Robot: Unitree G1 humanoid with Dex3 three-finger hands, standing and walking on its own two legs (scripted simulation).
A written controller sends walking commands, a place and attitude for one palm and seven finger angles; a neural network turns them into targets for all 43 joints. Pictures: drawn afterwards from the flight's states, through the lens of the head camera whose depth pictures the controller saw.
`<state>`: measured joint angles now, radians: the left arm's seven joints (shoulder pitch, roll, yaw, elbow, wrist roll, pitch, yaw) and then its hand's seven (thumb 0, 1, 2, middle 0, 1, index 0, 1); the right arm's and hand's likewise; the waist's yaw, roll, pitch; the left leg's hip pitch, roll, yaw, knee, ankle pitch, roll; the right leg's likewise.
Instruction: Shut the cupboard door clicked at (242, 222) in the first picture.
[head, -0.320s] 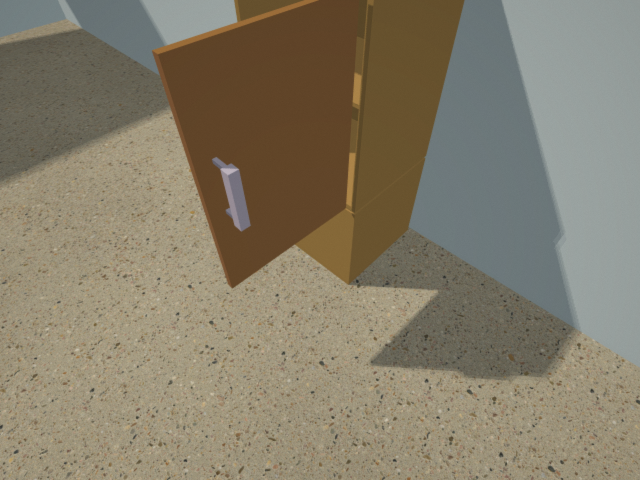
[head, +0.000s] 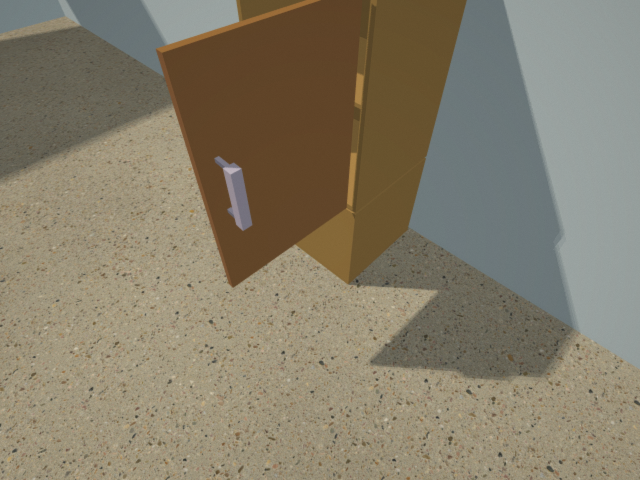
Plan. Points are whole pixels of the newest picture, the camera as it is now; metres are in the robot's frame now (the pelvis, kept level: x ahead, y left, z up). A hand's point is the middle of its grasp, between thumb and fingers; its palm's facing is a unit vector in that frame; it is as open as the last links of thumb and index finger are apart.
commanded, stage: look at it before walking up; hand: left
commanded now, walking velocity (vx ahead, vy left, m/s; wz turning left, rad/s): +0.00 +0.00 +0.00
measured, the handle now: (232, 193) +0.62 +0.20 -0.04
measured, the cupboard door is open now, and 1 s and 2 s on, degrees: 87 87 87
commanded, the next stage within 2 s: walk to a spot facing it in 0.52 s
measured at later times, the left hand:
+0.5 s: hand out of the picture +0.06 +0.23 -0.16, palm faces -0.02 -0.95 -0.31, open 7.4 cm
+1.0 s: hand out of the picture +0.06 +0.19 -0.18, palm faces -0.14 -0.96 -0.25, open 7.4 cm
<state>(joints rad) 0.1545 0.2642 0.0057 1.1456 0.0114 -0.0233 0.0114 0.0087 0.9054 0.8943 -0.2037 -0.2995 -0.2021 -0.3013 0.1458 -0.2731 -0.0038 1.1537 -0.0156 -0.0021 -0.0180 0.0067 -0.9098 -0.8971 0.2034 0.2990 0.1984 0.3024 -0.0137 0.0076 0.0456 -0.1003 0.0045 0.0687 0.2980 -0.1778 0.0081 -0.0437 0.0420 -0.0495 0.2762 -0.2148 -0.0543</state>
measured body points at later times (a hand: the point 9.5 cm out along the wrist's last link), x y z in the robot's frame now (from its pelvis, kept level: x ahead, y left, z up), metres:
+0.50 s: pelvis +0.00 +0.00 +0.00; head +0.02 +0.00 +0.45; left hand +0.06 +0.28 -0.14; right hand +0.06 -0.27 -0.15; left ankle -0.01 +0.11 -0.75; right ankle -0.04 -0.08 -0.75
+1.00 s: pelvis -0.02 -0.01 -0.02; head +0.03 -0.03 +0.43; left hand +0.07 +0.24 -0.16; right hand +0.01 -0.27 -0.17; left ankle -0.01 +0.11 -0.75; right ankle -0.05 -0.08 -0.73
